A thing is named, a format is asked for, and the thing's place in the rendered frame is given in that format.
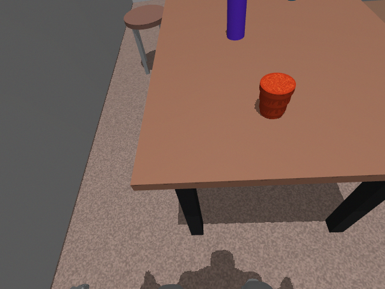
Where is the stool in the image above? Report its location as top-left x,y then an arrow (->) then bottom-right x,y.
124,5 -> 164,75

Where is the table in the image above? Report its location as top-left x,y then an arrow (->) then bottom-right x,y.
130,0 -> 385,235

